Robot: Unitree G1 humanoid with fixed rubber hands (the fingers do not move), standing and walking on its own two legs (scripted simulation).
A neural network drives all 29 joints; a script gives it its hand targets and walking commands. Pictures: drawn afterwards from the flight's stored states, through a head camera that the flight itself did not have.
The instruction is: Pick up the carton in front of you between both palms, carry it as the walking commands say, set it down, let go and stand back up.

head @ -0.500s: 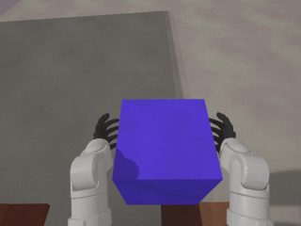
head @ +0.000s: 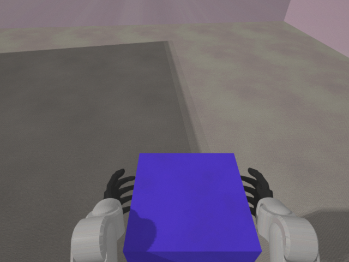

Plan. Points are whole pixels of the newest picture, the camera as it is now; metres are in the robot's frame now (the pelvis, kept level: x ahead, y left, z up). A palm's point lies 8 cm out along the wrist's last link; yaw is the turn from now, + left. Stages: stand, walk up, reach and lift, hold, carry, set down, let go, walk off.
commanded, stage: carry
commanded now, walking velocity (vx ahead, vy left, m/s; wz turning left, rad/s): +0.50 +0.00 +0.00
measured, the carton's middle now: (186, 223) +0.23 +0.00 +0.00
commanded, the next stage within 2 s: none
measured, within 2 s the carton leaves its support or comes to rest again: neither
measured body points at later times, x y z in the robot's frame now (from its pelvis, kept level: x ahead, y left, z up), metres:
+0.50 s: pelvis +0.31 -0.03 -0.01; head +0.33 -0.04 +0.44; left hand +0.63 +0.14 +0.07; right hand +0.66 -0.16 +0.06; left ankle +0.19 +0.09 -0.63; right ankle +0.39 -0.08 -0.74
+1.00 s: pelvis +0.65 +0.02 +0.01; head +0.71 +0.02 +0.45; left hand +0.96 +0.16 +0.06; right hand +0.95 -0.14 +0.06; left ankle +0.69 +0.09 -0.74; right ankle +0.51 -0.09 -0.63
